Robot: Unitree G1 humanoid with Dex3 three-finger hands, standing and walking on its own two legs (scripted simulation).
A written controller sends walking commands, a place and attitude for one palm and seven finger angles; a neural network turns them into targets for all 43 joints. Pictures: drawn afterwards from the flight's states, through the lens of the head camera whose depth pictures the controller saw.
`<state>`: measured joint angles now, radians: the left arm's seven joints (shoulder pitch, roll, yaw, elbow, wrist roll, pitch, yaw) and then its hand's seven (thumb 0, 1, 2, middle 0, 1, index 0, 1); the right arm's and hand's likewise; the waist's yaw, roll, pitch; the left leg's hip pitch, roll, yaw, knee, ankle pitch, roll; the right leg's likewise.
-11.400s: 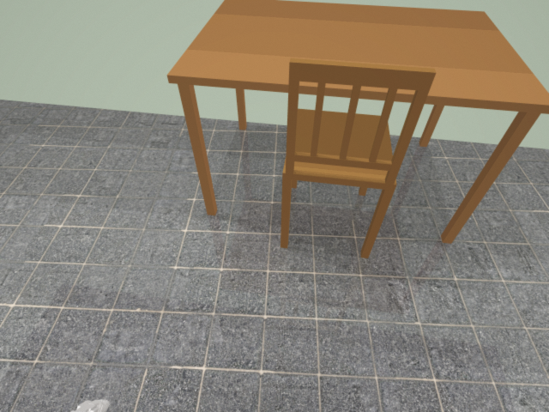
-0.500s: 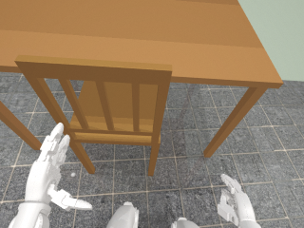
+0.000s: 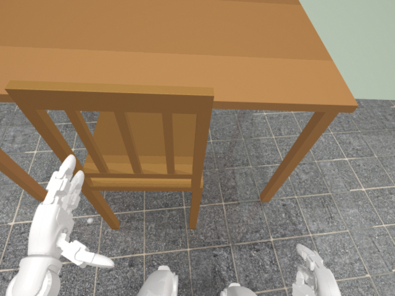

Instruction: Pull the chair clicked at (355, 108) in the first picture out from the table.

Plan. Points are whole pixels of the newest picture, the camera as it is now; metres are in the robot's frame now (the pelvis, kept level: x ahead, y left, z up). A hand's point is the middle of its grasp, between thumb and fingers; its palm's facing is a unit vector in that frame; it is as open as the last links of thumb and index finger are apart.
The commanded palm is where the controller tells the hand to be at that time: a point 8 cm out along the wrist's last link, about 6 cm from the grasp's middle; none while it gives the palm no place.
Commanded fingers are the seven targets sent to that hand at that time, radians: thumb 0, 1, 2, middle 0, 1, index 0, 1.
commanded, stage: raise the hand toward the chair's back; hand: left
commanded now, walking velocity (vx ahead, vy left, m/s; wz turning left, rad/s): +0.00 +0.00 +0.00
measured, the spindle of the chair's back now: (130, 145) +0.45 +0.19 -0.02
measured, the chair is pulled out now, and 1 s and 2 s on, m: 0.00 0.00 0.00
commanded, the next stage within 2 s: aim the fingers beside a spindle in 0.22 s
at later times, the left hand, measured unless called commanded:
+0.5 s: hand (105, 219) +0.25 +0.18 +0.04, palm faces +0.06 -1.00 -0.04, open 17.0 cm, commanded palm +0.23 +0.24 +0.04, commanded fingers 0.00 -0.50 0.30 -0.06 -0.08 -0.06 -0.08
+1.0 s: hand (117, 207) +0.28 +0.17 +0.01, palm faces +0.05 -1.00 -0.03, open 17.0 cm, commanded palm +0.26 +0.22 +0.02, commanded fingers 0.00 -0.50 0.30 -0.06 -0.08 -0.06 -0.08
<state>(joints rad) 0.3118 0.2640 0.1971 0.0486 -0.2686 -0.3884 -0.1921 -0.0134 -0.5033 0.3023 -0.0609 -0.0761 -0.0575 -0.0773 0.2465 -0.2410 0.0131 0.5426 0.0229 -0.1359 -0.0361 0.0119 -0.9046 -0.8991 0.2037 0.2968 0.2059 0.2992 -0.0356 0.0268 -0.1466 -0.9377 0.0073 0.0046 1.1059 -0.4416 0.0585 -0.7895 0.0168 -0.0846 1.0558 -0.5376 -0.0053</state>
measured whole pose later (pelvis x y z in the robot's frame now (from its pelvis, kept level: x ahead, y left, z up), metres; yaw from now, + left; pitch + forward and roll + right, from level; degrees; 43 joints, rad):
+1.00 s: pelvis +0.00 -0.02 -0.02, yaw +0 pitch +19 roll -3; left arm 0.16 0.24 0.18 0.20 -0.26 -0.44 -0.18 -0.01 -0.50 0.30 -0.06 -0.08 -0.06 -0.08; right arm 0.21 -0.24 0.01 0.56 0.02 -0.10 -0.03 0.01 -0.91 -0.90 0.20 0.30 0.21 0.30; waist -0.04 0.03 -0.17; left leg -1.04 0.02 0.00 1.19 -0.48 0.03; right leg -0.90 0.03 -0.09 1.16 -0.59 -0.04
